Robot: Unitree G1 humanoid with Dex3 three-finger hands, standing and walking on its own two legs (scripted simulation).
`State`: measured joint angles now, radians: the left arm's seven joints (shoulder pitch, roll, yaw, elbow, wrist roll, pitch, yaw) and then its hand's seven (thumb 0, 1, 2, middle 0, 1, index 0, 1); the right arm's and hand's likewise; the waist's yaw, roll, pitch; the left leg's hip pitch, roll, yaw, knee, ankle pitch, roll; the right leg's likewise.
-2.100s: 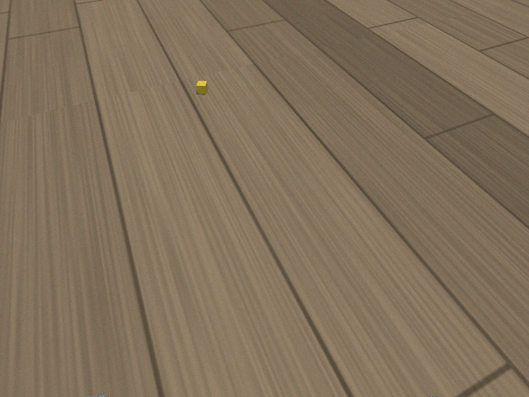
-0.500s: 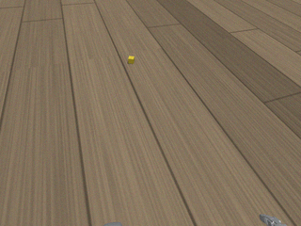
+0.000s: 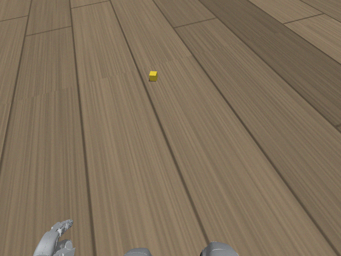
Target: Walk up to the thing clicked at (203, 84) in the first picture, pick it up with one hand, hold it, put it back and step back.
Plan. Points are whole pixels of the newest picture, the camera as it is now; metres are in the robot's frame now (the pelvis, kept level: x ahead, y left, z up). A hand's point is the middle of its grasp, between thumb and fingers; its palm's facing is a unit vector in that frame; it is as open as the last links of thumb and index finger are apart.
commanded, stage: walk up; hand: left
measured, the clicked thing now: (153, 76) +1.56 +0.21 -0.73
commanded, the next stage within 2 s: none
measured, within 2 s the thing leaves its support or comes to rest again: neither
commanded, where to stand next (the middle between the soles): +1.20 -0.03 m, yaw +0 degrees
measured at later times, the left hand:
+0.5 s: hand (85, 172) +0.36 +0.31 -0.15, palm faces -0.06 -0.95 -0.32, open 7.4 cm
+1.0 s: hand (119, 99) +0.64 +0.22 -0.10, palm faces -0.03 -0.91 -0.40, open 7.4 cm
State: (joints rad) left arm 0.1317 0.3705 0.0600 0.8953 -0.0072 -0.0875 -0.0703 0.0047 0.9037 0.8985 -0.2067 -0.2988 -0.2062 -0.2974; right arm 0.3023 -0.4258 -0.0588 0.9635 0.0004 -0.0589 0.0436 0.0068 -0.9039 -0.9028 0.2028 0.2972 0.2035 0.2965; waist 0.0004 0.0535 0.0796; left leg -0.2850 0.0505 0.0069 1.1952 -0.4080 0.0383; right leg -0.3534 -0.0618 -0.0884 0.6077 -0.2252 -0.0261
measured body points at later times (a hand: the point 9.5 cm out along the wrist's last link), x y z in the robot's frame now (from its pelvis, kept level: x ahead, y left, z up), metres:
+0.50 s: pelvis +0.29 +0.03 +0.01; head +0.32 +0.07 +0.46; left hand +0.36 +0.35 -0.12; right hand +0.37 -0.28 -0.08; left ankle +0.32 +0.13 -0.73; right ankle +0.27 -0.13 -0.65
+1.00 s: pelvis +0.53 -0.04 +0.01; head +0.54 -0.08 +0.46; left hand +0.64 +0.27 -0.07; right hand +0.59 -0.36 -0.12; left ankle +0.53 +0.13 -0.64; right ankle +0.57 -0.13 -0.73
